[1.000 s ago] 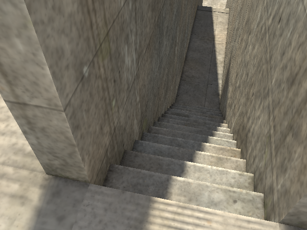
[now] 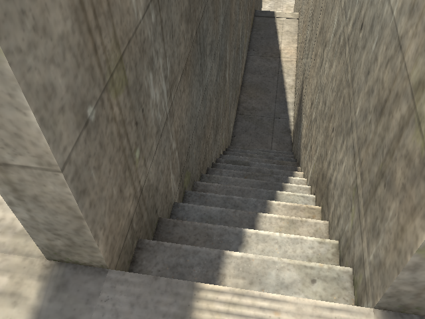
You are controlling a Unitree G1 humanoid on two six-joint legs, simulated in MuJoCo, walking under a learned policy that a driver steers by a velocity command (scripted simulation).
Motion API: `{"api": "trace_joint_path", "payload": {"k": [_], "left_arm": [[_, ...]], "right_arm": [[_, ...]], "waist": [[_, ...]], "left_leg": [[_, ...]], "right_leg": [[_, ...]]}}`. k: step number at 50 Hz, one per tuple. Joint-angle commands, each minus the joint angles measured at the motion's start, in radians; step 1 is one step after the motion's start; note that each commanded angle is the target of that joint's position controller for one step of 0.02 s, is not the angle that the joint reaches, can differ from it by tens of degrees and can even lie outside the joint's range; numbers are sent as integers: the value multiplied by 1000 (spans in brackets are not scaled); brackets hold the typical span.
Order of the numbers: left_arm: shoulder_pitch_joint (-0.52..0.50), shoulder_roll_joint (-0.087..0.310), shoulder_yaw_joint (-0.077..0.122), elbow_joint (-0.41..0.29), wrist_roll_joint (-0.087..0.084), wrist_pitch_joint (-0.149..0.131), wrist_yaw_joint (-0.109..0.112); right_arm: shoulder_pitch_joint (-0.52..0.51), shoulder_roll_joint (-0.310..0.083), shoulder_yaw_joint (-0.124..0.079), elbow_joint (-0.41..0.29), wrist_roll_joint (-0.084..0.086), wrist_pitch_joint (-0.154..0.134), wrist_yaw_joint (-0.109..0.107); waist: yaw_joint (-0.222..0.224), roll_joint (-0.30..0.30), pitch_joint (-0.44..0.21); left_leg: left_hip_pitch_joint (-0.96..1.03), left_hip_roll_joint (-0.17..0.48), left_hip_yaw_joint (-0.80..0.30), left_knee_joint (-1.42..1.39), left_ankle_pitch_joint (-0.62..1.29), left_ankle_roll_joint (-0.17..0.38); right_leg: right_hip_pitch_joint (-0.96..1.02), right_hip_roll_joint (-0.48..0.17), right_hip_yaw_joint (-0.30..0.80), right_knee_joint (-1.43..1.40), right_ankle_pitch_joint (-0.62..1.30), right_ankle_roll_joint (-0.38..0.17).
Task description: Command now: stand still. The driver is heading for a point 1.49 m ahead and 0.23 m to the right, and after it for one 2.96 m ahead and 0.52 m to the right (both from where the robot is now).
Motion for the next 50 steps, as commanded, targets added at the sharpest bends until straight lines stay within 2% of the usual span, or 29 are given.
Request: {"api": "trace_joint_path", "payload": {"k": [1, 2, 6, 7, 19, 20, 21, 22, 23, 24, 25, 26, 27, 29, 31, 32, 34, 35, 37, 38, 39, 40, 41, 42, 43, 44, 46, 49, 50], "left_arm": [[-11, 136, 32, -51, -2, -12, 3], [-23, 138, 31, -56, 4, -12, 1], [-12, 142, 33, -45, 2, -11, 0], [-5, 145, 34, -38, 7, -10, 0], [24, 145, 38, 5, 2, -3, 3], [44, 143, 39, 15, 2, 0, 5], [79, 168, 52, 24, 9, 5, 14], [132, 217, 76, 39, 30, 10, 30], [186, 228, 88, 54, 45, 6, 52], [235, 195, 79, 64, 50, -1, 80], [274, 121, 52, 67, 57, -12, 105], [263, 66, 24, 58, 58, -31, 129], [225, 48, 9, 51, 63, -44, 141], [166, 55, -4, 38, 53, -46, 147], [170, 96, 0, 30, 40, -31, 141], [189, 114, 4, 35, 35, -22, 132], [227, 149, 12, 49, 30, -11, 110], [235, 158, 13, 57, 34, -4, 98], [249, 151, 14, 71, 58, 7, 87], [248, 127, 9, 78, 71, 0, 83], [263, 34, -19, 71, 82, -17, 74], [239, -25, -33, 33, 91, -37, 55], [86, 16, -9, 15, 63, -56, 54], [91, 34, 1, 37, 51, -62, 70], [128, 49, 11, 65, 61, -55, 86], [126, 16, 6, 73, 66, -45, 88], [143, -31, -3, 89, 62, -22, 72], [65, -35, -7, 84, 44, -14, 36], [28, -38, -12, 77, 41, -14, 29]], "right_arm": [[-16, -115, -26, -31, 0, -11, -3], [-20, -108, -25, -30, -1, -10, -3], [-25, -110, -28, -10, 1, -9, -3], [-32, -115, -31, -2, 10, -12, -6], [-71, -114, -33, 52, 5, -12, -4], [-54, -113, -33, 65, 4, -7, -5], [-48, -128, -40, 69, -5, -1, -9], [-65, -158, -55, 59, -23, 1, -20], [-107, -162, -66, 40, -45, -3, -32], [-143, -117, -57, 20, -62, -11, -44], [-175, -70, -44, 1, -72, -20, -52], [-183, -60, -48, -18, -74, -33, -53], [-151, -57, -55, -22, -72, -43, -46], [-131, -52, -61, -24, -90, -43, -21], [-142, 1, -43, -27, -98, -23, 5], [-171, 30, -35, -34, -87, -18, 13], [-167, 1, -38, -41, -61, -21, 27], [-151, -15, -40, -35, -55, -28, 30], [-87, -61, -57, -26, -40, -51, 27], [4, -101, -74, -9, -35, -67, 17], [178, -135, -77, 19, -53, -78, -4], [453, -168, -80, 69, -87, -71, -15], [463, -139, -78, 90, -116, -95, -14], [317, -103, -74, 71, -90, -107, -12], [223, -33, -52, 41, -75, -99, -15], [186, 11, -33, 28, -70, -92, -19], [168, 52, -20, 8, -91, -73, -32], [261, 40, -21, 48, -110, -86, -34], [285, 29, -24, 62, -129, -89, -25]], "waist": [[0, -15, -61], [-7, -10, -56], [-5, -16, -58], [0, -6, -60], [5, -14, -55], [8, -18, -50], [24, -35, -19], [61, -80, 21], [94, -125, 69], [119, -153, 108], [142, -160, 123], [132, -134, 97], [103, -131, 74], [70, -84, 67], [65, -81, 77], [72, -88, 81], [55, -81, 104], [46, -83, 103], [13, -94, 67], [-28, -58, 12], [-83, 86, -138], [-177, 263, -257], [-192, 146, -16], [-105, 86, 68], [-46, 50, 68], [-13, 33, 86], [35, 19, 83], [38, 49, 64], [35, 46, 50]], "left_leg": [[-41, 8, 23, -46, 149, 20], [-35, 7, 24, -45, 146, 18], [-28, 7, 24, -51, 152, 19], [-27, 6, 27, -50, 148, 14], [-17, 6, 33, -55, 173, 19], [-17, 5, 35, -62, 117, 21], [-50, -8, 44, -49, 20, 32], [-127, -33, 66, 12, -125, 43], [-251, -38, 85, 97, -181, 49], [-361, 6, 69, 182, -179, 59], [-446, 53, 13, 301, -212, 73], [-476, 53, -15, 415, -241, 89], [-476, 37, -19, 486, -228, 108], [-405, 19, 56, 412, -154, 127], [-236, 0, 130, 276, -101, 125], [-171, -5, 147, 226, -98, 119], [-100, -12, 157, 78, -9, 127], [-50, -20, 158, 11, 54, 140], [69, -45, 158, -14, 129, 173], [192, -33, 136, -2, 161, 201], [450, 105, -65, -8, 108, 339], [739, 331, -531, -199, 62, 513], [615, 334, -544, -283, -37, 435], [452, 325, -372, -290, -95, 369], [340, 299, -275, -307, -103, 350], [257, 277, -196, -333, -25, 340], [161, 260, -78, -392, 146, 323], [198, 225, 79, -380, 395, 316], [192, 220, 134, -366, 496, 319]], "right_leg": [[77, -111, 108, -87, 312, 23], [68, -116, 112, -88, 315, 23], [73, -115, 110, -90, 316, 24], [75, -121, 111, -94, 309, 25], [94, -106, 95, -96, 346, 21], [91, -110, 106, -127, 231, 16], [88, -123, 134, -176, 21, -12], [103, -171, 207, -246, -223, -80], [150, -271, 342, -312, -380, -162], [196, -392, 472, -367, -420, -227], [231, -470, 556, -408, -369, -259], [270, -471, 544, -426, -297, -251], [290, -429, 478, -431, -234, -220], [267, -322, 301, -449, -130, -157], [177, -254, 175, -463, -16, -136], [150, -253, 144, -459, 30, -143], [141, -283, 143, -411, 66, -164], [129, -298, 149, -380, 93, -174], [107, -311, 152, -298, 232, -175], [61, -251, 99, -147, 276, -133], [-123, -106, 3, 169, 194, -40], [-422, 51, 51, 509, -296, 37], [-642, 18, 199, 706, -282, 2], [-638, -55, 194, 756, -166, -26], [-552, -106, 162, 751, -94, -45], [-515, -132, 161, 726, -24, -54], [-450, -157, 163, 647, 66, -38], [-531, -138, 136, 496, 253, -11], [-545, -137, 119, 448, 297, 1]]}}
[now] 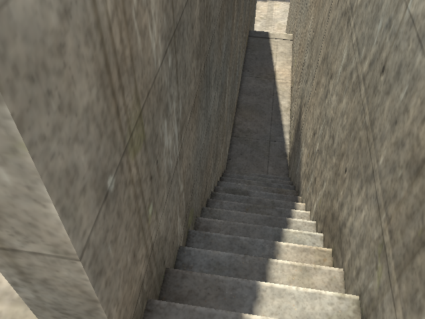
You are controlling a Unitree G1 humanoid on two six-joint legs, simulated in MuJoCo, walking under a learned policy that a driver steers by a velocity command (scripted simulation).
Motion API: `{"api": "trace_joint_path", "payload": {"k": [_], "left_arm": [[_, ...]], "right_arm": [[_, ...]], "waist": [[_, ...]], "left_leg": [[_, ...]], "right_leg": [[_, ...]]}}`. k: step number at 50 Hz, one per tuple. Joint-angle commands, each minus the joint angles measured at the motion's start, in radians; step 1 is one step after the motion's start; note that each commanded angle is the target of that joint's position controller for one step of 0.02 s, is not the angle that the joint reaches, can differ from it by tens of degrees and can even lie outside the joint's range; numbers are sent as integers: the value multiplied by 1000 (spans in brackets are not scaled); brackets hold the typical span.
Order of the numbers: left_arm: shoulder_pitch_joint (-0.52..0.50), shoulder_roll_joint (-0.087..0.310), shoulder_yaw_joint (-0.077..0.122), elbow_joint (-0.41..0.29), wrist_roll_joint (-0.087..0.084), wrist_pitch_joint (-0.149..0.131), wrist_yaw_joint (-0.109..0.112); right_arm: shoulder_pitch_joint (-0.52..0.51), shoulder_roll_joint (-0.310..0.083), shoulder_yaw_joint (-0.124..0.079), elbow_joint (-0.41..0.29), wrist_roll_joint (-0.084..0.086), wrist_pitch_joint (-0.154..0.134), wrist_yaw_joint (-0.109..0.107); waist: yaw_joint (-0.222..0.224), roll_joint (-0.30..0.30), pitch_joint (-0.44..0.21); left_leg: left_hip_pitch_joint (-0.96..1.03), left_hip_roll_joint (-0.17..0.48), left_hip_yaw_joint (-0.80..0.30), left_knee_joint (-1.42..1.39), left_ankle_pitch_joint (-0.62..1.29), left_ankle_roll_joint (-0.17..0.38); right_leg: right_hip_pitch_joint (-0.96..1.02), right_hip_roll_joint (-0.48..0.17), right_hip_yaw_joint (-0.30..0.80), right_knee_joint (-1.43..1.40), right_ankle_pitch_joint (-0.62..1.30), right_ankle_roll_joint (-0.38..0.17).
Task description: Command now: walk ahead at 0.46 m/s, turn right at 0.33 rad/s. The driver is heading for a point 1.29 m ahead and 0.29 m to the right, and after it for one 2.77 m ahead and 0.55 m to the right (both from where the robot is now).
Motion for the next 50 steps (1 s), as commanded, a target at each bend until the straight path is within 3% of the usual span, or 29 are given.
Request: {"api": "trace_joint_path", "payload": {"k": [1, 7, 9, 10, 11, 13, 14, 15, 16, 17, 19, 22, 24, 27, 29, 30, 31, 32, 33, 36, 39, 40, 41, 42, 44, 45, 46, 48, 50], "left_arm": [[-68, 1, -11, -42, -18, -2, -22], [-197, 27, -15, -58, -30, 7, -18], [32, 76, 14, 1, -30, -2, -27], [-115, 106, 21, -56, -52, -12, -17], [-171, 101, 13, -80, -43, -15, -5], [196, 125, 27, 51, -62, -43, 28], [471, 148, 40, 149, -27, -35, 62], [566, 208, 40, 138, -13, -44, 54], [573, 179, 57, 169, 13, -75, 42], [414, 97, 29, 125, 1, -89, 35], [29, -49, -48, 23, 2, -79, 38], [-78, 33, -55, -27, -2, -84, 54], [49, 101, -63, -7, 60, -88, 76], [108, 144, -64, -46, 46, -100, 71], [-181, 172, -44, -190, 55, -112, 29], [-165, 89, -44, -174, 47, -104, -11], [-59, -21, -61, -209, 39, -92, -53], [190, -39, -27, -159, -21, -62, 49], [237, -30, -27, -156, -25, -6, 88], [42, 102, 25, -177, -10, 72, 123], [38, -111, -35, -149, -65, 81, 56], [34, -123, -72, -172, 104, 46, -19], [137, -63, -39, -151, 123, 49, -32], [283, 54, -6, -109, 92, 51, -26], [510, 145, 36, -3, 73, 38, -4], [544, 187, 40, 2, 83, 22, 9], [551, 204, 22, -6, 69, 7, 14], [427, 174, 15, -18, 51, -32, 29], [337, 7, -48, 24, 65, -36, 40]], "right_arm": [[65, -95, -12, -11, -34, -18, 7], [149, -128, -10, 27, -35, 5, 41], [60, -209, -25, -14, -73, 11, 41], [56, -280, -50, -30, -8, -5, 33], [100, -290, -58, -13, 5, -4, 14], [95, -290, -65, -20, -29, 29, 43], [213, -120, -14, 32, -86, 38, 98], [315, -38, 21, -12, -49, 2, 129], [-22, -133, -16, -124, 49, -24, 109], [-201, -170, -22, -201, 71, -21, 69], [-126, -108, 2, -181, 6, 10, 18], [-15, -128, 6, -197, 9, 43, 8], [23, -52, 38, -187, 12, 20, 33], [35, -126, 6, -224, -11, 4, 31], [407, -138, -19, -132, -23, 22, 0], [596, -161, -37, -45, -14, 15, -8], [455, -221, -26, -93, 16, -10, -21], [330, -267, -62, -93, 119, -6, -15], [239, -246, -55, -102, 145, -16, -19], [10, -134, -15, -134, 95, -49, -27], [34, -193, -31, -63, 126, -51, -40], [-116, -89, 31, -191, 5, -72, -15], [-172, -155, 15, -201, 1, -64, 9], [-62, -185, 13, -171, -4, -63, 19], [41, -246, 1, -101, 53, -9, 34], [177, -178, 15, -96, -3, -4, 63], [262, -59, 44, -153, 11, -11, 86], [-50, -111, 44, -351, 66, -28, 58], [-144, -99, 37, -317, 45, -1, 40]], "waist": [[23, 74, 59], [50, 103, 41], [163, 124, 0], [107, 133, 36], [86, 166, 60], [183, 115, 26], [200, -81, -174], [156, -154, -422], [272, -37, -117], [224, 6, -10], [5, 56, -22], [-75, 30, -29], [-64, -24, -105], [-99, -5, -128], [-326, 39, -189], [-382, 216, -135], [-183, 129, -66], [-33, 95, -48], [45, 133, 16], [76, -95, 227], [103, 49, -17], [107, 169, 143], [177, 179, 95], [164, 1, 21], [240, -255, 38], [131, -181, -85], [48, -125, -401], [103, 52, -219], [47, 152, 14]], "left_leg": [[-76, 286, -21, -89, 549, 183], [-131, 284, 99, 1, 742, 82], [-233, 284, 162, 163, 1042, 24], [-158, 289, 155, 194, 1015, 7], [-118, 285, 148, 257, 1078, 0], [-284, 260, 125, 693, 1110, -11], [-627, 167, 89, 1251, 256, -95], [-872, 35, -95, 1533, -447, -148], [-1085, 67, -243, 1528, -360, -146], [-1058, 123, -261, 1408, -278, -129], [-784, 174, -282, 1253, -64, -32], [-547, 145, -107, 1032, -107, -76], [-379, 105, -14, 1146, 157, -104], [-356, 27, 28, 1135, -42, -94], [2, -42, 43, 943, -95, -74], [87, 29, -147, 696, -51, 49], [27, 255, -559, 554, 401, 237], [27, 445, -685, 482, 1039, 123], [-128, 499, -804, 395, 821, 153], [-667, 297, -456, 697, 59, 83], [-945, 112, -52, 732, -368, 26], [-1224, 65, 22, 736, -608, 14], [-1187, 128, -44, 788, -639, 73], [-977, 140, -59, 1033, -627, 42], [-587, 55, -112, 1651, -562, -15], [-789, 9, -193, 1829, -515, -19], [-1053, -22, -224, 1954, -532, -42], [-1485, 83, -282, 1732, -290, -115], [-1440, 220, -312, 1304, -64, -112]], "right_leg": [[-120, -32, -3, -127, 169, 32], [-38, 16, -50, -220, 196, 56], [186, 74, -76, 18, 175, 45], [103, 83, -114, -169, -107, 65], [154, 117, -165, -240, -162, 56], [516, 206, -215, -414, 53, 5], [946, 55, 75, -290, 525, -215], [1210, -197, 482, -372, 891, -476], [996, -237, 529, -487, 526, -358], [714, -221, 482, -555, 257, -305], [156, -119, 393, -609, -103, -271], [-271, -11, 201, -631, -39, -230], [-344, 58, 119, -426, 205, -171], [-242, 41, 136, -172, 425, -141], [-413, 43, 155, 245, 533, -142], [-550, 142, 104, 667, 99, -117], [-685, 160, 104, 825, -329, -81], [-501, 148, 178, 589, -331, -38], [-493, 112, 154, 577, -378, 25], [-265, 91, 173, 127, 100, 59], [501, 192, -160, -218, 818, 96], [552, 41, -143, -149, 732, 81], [650, 82, -182, -106, 476, 112], [681, 39, -139, -277, 490, 121], [622, -7, -93, -895, 369, -6], [886, -77, -1, -590, 588, -141], [1259, -232, 210, -180, 1085, -344], [1061, -368, 391, -307, 672, -326], [567, -341, 447, -397, 332, -280]]}}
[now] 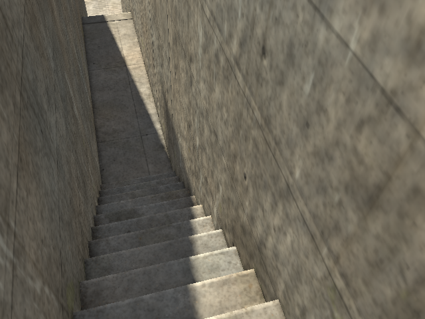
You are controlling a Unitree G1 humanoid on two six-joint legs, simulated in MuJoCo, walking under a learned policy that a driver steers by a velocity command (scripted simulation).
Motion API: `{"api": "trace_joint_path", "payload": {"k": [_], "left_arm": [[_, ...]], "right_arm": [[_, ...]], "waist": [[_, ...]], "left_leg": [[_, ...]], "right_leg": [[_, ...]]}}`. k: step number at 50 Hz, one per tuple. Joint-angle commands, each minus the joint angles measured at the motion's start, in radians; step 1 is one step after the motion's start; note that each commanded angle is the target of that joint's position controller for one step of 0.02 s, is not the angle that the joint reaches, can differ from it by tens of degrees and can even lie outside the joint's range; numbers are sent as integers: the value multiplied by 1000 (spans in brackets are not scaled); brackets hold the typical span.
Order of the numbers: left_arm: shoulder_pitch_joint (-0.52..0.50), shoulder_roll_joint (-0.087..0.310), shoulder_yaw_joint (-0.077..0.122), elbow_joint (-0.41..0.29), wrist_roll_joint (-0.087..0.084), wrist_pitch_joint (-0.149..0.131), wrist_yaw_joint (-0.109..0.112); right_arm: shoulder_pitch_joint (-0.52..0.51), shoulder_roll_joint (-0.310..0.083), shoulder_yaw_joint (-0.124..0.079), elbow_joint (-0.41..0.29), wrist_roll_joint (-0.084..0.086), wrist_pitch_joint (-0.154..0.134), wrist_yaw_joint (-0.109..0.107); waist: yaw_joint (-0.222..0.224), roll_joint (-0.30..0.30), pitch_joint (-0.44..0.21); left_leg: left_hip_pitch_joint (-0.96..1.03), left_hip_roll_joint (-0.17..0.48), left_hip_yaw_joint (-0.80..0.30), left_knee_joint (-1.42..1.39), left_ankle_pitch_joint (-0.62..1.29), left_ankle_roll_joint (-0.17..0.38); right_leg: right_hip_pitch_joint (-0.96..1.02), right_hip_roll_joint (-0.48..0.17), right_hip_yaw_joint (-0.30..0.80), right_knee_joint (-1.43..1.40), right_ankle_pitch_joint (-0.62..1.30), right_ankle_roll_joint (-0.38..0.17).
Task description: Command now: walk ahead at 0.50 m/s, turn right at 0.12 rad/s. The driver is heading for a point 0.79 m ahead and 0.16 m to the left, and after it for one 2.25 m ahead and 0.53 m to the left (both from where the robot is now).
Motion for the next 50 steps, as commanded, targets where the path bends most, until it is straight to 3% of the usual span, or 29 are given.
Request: {"api": "trace_joint_path", "payload": {"k": [1, 3, 5, 6, 8, 10, 11, 12, 13, 14, 15, 17, 19, 20, 21, 23, 26, 28, 31, 35, 37, 40, 41, 42, 43, 45, 46, 48, 50], "left_arm": [[64, -63, -48, -16, -14, -16, 14], [65, 59, -32, -14, 1, -37, -7], [164, 2, -53, 31, -26, -75, 42], [147, 6, -58, 18, -38, -78, 67], [69, 113, -46, 2, 9, -56, 43], [46, 120, -41, 20, 29, -51, 25], [49, 125, -34, -5, -6, -41, 41], [124, 119, 14, 14, -116, 9, 86], [72, 139, 26, 26, -89, 32, 109], [76, 59, 34, 36, -96, 51, 121], [134, -54, 29, 12, -124, 44, 103], [61, -61, 4, -71, -92, 53, 122], [-24, -89, -13, -117, -61, 71, 107], [-85, -42, -1, -107, -59, 97, 99], [-148, -63, -6, -143, -80, 100, 91], [-202, -84, -29, -174, -100, 105, 60], [-92, -67, -18, -56, -71, 115, 50], [-241, 28, 12, -93, -95, 97, 36], [-486, 5, 18, -134, -79, 62, 57], [-587, -97, -19, -210, -133, 54, 30], [-552, -82, -17, -200, -147, 50, 42], [-37, 66, 46, 2, -98, 56, 86], [160, 104, 71, 72, -75, 56, 78], [218, 127, 85, 88, -99, 50, 68], [151, 116, 54, 45, -88, 42, 43], [143, 133, 77, 62, -136, 44, 55], [43, 74, 65, 48, -117, 33, 78], [-52, -15, 17, 20, -104, 16, 110], [-92, 81, 43, 7, -112, 10, 119]], "right_arm": [[-8, -21, 5, -47, -10, 9, -2], [107, 46, 26, 51, -50, 45, 54], [-85, -21, 7, 2, -88, 46, 72], [-191, -45, 12, -14, -58, 51, 66], [-227, -26, 15, -29, -26, 64, 62], [-140, -34, 11, -10, -81, 83, 61], [-202, -69, -7, -25, -47, 78, 64], [-177, -66, -61, -56, 106, 43, -21], [81, -97, -77, 18, 112, 24, -54], [251, -171, -112, 79, 81, 22, -59], [315, -231, -112, 123, 20, 12, -38], [318, -164, -101, 114, 100, 20, -13], [218, -125, -83, 103, 89, 35, -29], [177, -52, -51, 102, 68, 42, -35], [96, 11, -15, 95, 42, 29, -46], [-24, 20, 5, 60, 61, 0, -64], [100, -127, -45, 116, 95, -14, -74], [206, -97, -45, 124, 112, -9, -92], [403, -96, -67, 168, 67, 11, -124], [227, -21, -47, 131, 66, 27, -103], [251, -32, -59, 159, 59, 24, -95], [140, -110, -99, 157, 71, 4, -88], [66, -126, -119, 153, 70, 1, -79], [30, -64, -112, 139, 35, 23, -91], [192, -8, -96, 95, 65, 16, -91], [152, -2, -85, 117, 0, 30, -87], [42, -34, -98, 80, -13, 27, -95], [-123, -38, -104, 55, -17, 41, -89], [-55, -1, -94, 86, -1, 68, -89]], "waist": [[0, 143, 88], [-81, -53, 15], [34, -59, 7], [76, 4, 0], [38, -43, 42], [4, -94, 125], [50, -33, 127], [63, 4, -22], [-59, -54, -40], [-117, 4, -15], [-24, 150, -48], [9, 152, -60], [34, 229, 3], [43, 154, 125], [93, 62, 219], [173, 10, 236], [144, 141, 47], [70, 80, 125], [-94, 127, 144], [-124, 47, 181], [-161, 90, 193], [87, 54, 0], [200, -73, 5], [223, -197, -7], [60, -196, -84], [52, -176, -77], [34, -135, -25], [-30, -21, 174], [-93, -108, 81]], "left_leg": [[-397, 190, -78, -593, 450, -22], [118, 91, 102, -435, 684, 10], [-136, 116, 32, -659, 902, 31], [-65, 125, 18, -951, 1079, 26], [357, 72, 126, -1008, 1031, 28], [435, 52, 131, -914, 1050, 36], [367, 42, 160, -1182, 870, 31], [490, -11, 201, -1221, 673, 49], [657, 42, 151, -1360, 701, 83], [806, 162, 26, -1574, 755, 151], [1132, 253, 8, -1036, 1465, 126], [1047, 358, -179, -1107, 1167, 204], [692, 399, -367, -1354, 152, 312], [515, 374, -361, -1434, 24, 305], [305, 289, -261, -1390, 11, 262], [-20, 194, -117, -1367, 137, 235], [186, 187, -93, -1319, 459, 221], [477, 153, -98, -1144, 378, 210], [791, 165, -238, -1022, 459, 235], [288, 52, -47, -1036, 267, 234], [335, 21, -7, -899, 383, 240], [318, 22, 4, -387, 641, 248], [65, -73, 49, -13, 277, 223], [-129, -192, 120, 313, -361, 212], [-399, -141, -21, 200, -341, 207], [-541, -73, -42, 194, -233, 191], [-521, -19, -144, -112, 15, 132], [-193, -42, -106, -542, 364, 21], [176, -89, 11, -641, 680, 5]], "right_leg": [[-27, -458, 511, -131, 594, -327], [-461, -254, 357, -75, 325, -305], [-221, -238, 379, 81, 93, -250], [-212, -203, 318, 149, -10, -199], [-515, -196, 287, 144, -286, -169], [-576, -262, 329, 278, -283, -154], [-401, -239, 303, 310, -284, -137], [-148, -223, 261, 411, 49, -129], [-127, -191, 255, 672, 195, -113], [-204, -54, 172, 1100, 71, -97], [-704, 75, 120, 1585, -526, -50], [-982, 12, 130, 1587, -382, -45], [-932, -92, 190, 1442, -138, -24], [-890, -118, 146, 1394, -37, 11], [-832, -116, 212, 1182, 189, 55], [-545, -112, 118, 768, 458, 126], [-259, -119, 89, 567, 670, 112], [-549, -115, 241, 344, 788, 80], [-800, -83, 273, 252, 658, 66], [-105, -68, 47, -176, 904, 89], [-31, -95, 44, -304, 879, 73], [379, -124, 43, -357, 838, 2], [657, -185, 115, -469, 800, -39], [767, -273, 149, -335, 990, -43], [930, -392, 302, -37, 1102, -88], [747, -484, 487, -113, 404, -294], [531, -505, 556, -185, 54, -302], [-50, -396, 430, -217, 243, -238], [-265, -293, 272, -171, 434, -177]]}}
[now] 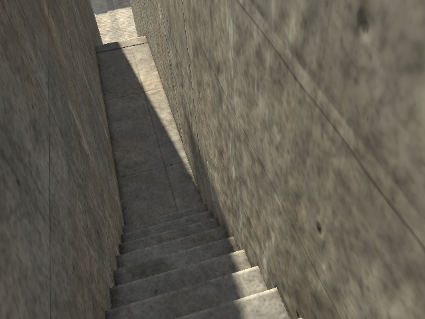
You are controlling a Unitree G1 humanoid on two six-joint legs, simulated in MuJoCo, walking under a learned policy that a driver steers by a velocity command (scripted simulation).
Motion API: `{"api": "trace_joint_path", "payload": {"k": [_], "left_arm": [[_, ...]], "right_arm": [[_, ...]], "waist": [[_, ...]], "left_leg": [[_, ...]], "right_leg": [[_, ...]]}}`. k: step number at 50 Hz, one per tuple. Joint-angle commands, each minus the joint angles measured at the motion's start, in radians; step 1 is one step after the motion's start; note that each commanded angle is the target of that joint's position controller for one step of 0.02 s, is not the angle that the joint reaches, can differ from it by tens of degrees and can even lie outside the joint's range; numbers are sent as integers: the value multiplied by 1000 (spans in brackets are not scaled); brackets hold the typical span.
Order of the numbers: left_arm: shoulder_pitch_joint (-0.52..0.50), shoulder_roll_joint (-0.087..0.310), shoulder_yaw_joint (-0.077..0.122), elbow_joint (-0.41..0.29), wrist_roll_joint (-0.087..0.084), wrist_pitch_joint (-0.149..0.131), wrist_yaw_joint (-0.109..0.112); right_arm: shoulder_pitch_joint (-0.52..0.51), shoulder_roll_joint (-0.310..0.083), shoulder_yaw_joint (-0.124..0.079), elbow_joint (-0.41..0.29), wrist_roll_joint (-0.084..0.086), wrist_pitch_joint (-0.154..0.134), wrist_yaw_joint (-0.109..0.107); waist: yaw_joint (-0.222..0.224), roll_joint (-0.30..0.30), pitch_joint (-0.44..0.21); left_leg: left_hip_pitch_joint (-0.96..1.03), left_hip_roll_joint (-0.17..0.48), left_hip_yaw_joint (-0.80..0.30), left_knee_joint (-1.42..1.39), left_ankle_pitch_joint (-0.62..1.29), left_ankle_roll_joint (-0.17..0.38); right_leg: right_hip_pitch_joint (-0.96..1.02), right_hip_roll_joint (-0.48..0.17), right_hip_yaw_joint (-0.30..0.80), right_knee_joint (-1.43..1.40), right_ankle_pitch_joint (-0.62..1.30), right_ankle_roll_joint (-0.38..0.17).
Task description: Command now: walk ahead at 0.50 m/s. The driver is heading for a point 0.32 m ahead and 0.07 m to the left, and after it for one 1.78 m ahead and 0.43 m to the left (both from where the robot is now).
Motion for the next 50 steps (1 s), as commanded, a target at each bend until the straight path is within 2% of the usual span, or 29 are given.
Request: {"api": "trace_joint_path", "payload": {"k": [1, 3, 9, 10, 11, 12, 13, 14, 16, 17, 19, 20, 22, 24, 25, 29, 31, 33, 35, 36, 37, 38, 39, 40, 41, 42, 45, 48, 50], "left_arm": [[-40, 106, 13, -51, -17, -53, 24], [-113, 61, 5, -65, -67, -43, 29], [22, 106, 22, -69, -2, -31, 36], [230, 82, -27, 65, 197, -53, -56], [178, 181, 5, 31, 178, -76, -113], [27, 276, 27, -31, 149, -79, -135], [31, 280, 35, -24, 129, -67, -157], [163, 170, 38, -64, 92, -56, -194], [-182, 169, 0, -302, 36, -78, -156], [-165, 147, -14, -349, 12, -74, -124], [-165, 54, -65, -357, 69, -53, -95], [-48, 81, -52, -295, 94, -44, -98], [68, 42, -64, -209, 82, -29, -142], [29, 182, -29, -196, 140, -43, -133], [-171, 215, -20, -282, 127, -53, -120], [-606, 144, -24, -410, 40, -75, -64], [-570, 72, -59, -397, 56, -56, -97], [-283, 77, -33, -382, 71, 1, -141], [36, 127, 2, -366, 121, 17, -134], [10, 174, 26, -352, 49, 7, -122], [67, 222, 52, -328, 35, 7, -104], [235, 293, 89, -301, 42, 5, -83], [159, 320, 76, -358, 83, 13, -104], [51, 319, 78, -349, 99, -1, -144], [57, 281, 65, -346, 119, -13, -140], [-32, 258, 45, -350, 84, -27, -129], [-232, 371, 58, -401, 88, -33, -102], [-133, 211, -13, -288, 77, -75, -76], [-93, 278, -9, -258, 69, -80, -91]], "right_arm": [[73, -48, -11, -34, 13, 12, 13], [-103, 4, 22, -107, 23, 1, 30], [-291, -30, 27, -179, 0, -10, 29], [120, -54, 34, -39, -87, 4, 140], [360, -129, -14, 37, -94, -3, 164], [571, -195, -57, 116, -48, -13, 161], [611, -224, -74, 140, -28, -12, 146], [371, -310, -59, 28, 13, -30, 162], [273, -233, -17, 8, -6, -79, 148], [254, -184, 8, 25, -31, -82, 153], [96, 34, 70, 4, -36, -83, 126], [-57, 80, 88, -102, -6, -90, 105], [-159, -89, 55, -125, -33, -119, 92], [-12, -162, 40, -107, 3, -145, 64], [151, -193, 38, -72, -7, -141, 54], [708, 29, 54, 28, 35, -60, 42], [484, 64, 58, -79, 25, -44, 36], [199, -186, 15, -140, -11, -37, 66], [13, -192, 30, -177, -45, -65, 62], [106, -139, 38, -177, 24, -61, 35], [175, -137, 60, -151, 27, -57, 54], [194, -130, 63, -160, 25, -49, 93], [372, -10, 82, -166, 31, -47, 130], [435, 2, 94, -242, 38, -17, 120], [265, -17, 94, -324, 29, 20, 95], [180, -18, 101, -381, 20, 32, 81], [292, 14, 114, -377, 7, 40, 86], [247, 14, 121, -320, -29, 59, 127], [122, 7, 121, -385, -12, 40, 138]], "waist": [[-72, -174, 23], [-51, -182, 3], [118, -192, 125], [-19, -64, 253], [-110, 0, 126], [-236, 124, -5], [-272, 276, 61], [-40, 247, -109], [-87, -16, -129], [-3, -49, -141], [57, -109, 142], [125, -212, 89], [221, 30, 6], [114, -85, -49], [2, -50, -76], [-254, -81, -48], [-200, -73, 22], [-5, -8, 38], [194, 5, -36], [126, -169, -21], [102, -111, -45], [153, -129, -168], [39, -334, -444], [-13, -221, -438], [17, -74, -331], [-21, -18, -282], [-184, -95, -96], [-68, -98, -48], [8, -120, -52]], "left_leg": [[137, 12, -20, -263, 553, -43], [280, 29, 34, -483, 811, -27], [218, 60, 18, -715, 682, 15], [382, 127, 124, -717, 680, 53], [647, 38, 266, -657, 527, 36], [923, 29, 316, -917, 528, 74], [931, 92, 211, -1260, 528, 137], [1189, 258, -37, -722, 1258, 331], [1167, 410, -149, -664, 1333, 337], [995, 450, -236, -645, 1199, 346], [489, 419, -296, -828, 750, 313], [45, 224, -46, -801, 675, 266], [-501, -17, 146, -718, 241, 189], [-119, 33, 30, -469, 127, 168], [241, 106, -127, -358, 195, 183], [970, 106, -337, -227, 338, 127], [524, -37, -255, -334, 102, 105], [-156, -31, -214, -385, -257, 193], [-354, -37, -213, -169, -127, 187], [-28, -65, -144, -88, -78, 90], [72, -74, -135, 94, 67, 75], [-11, -99, -54, 381, 167, 14], [-349, -165, 122, 929, -754, -31], [-493, -113, 98, 1141, -759, -39], [-560, -90, 121, 1073, -682, -72], [-550, -27, 122, 878, -547, -84], [-196, 37, 193, 888, -348, -114], [-240, 138, 157, 559, -1, -130], [-398, 163, 135, 443, -44, -153]], "right_leg": [[-230, -208, 242, -146, 331, -169], [-337, -130, 203, -145, 38, -132], [-101, -163, 241, 139, 48, -139], [-274, -272, 225, 437, 122, -87], [-337, -193, 116, 650, 328, -89], [-395, -81, 38, 1007, 202, -19], [-424, 48, 26, 1382, -238, -13], [-790, 47, -8, 1560, -310, 22], [-1165, -55, 51, 1436, -305, 60], [-1151, -104, 129, 1429, -221, 69], [-1163, -247, 232, 858, 258, 56], [-630, -212, 108, 493, 604, 41], [86, -99, -63, 619, 876, 55], [-198, -81, 38, 434, 834, 99], [-478, -107, 74, 323, 710, 112], [-1060, -121, 116, -55, 389, 87], [-688, -84, 77, -274, 802, 78], [53, -16, -13, -76, 1016, 46], [427, -2, -85, 133, 974, 37], [289, -54, -25, -507, 809, 9], [418, -78, -76, -672, 923, -18], [690, -173, -34, -607, 1058, -113], [1041, -447, 112, -44, 1947, -401], [826, -574, 212, -87, 2096, -493], [649, -584, 207, -148, 1956, -469], [487, -532, 137, -193, 1624, -397], [-156, -431, -36, -445, 945, -283], [-178, -325, 20, -406, 315, -132], [-37, -361, 117, -357, 119, -104]]}}
Velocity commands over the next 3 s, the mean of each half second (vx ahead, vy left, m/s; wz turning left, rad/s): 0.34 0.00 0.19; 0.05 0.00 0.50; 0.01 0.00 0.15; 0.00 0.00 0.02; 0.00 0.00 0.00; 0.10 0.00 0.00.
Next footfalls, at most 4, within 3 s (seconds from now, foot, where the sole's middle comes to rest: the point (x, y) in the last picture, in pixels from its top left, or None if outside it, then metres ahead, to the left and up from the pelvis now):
0.26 left None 0.20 0.15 -0.95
0.54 right None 0.40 -0.04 -0.97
0.76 right None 0.47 0.00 -1.15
1.06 left None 0.36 0.20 -0.98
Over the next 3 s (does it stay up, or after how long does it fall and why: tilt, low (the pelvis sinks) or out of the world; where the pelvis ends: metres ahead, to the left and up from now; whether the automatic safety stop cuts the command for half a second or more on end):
stays up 0.51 0.10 -0.41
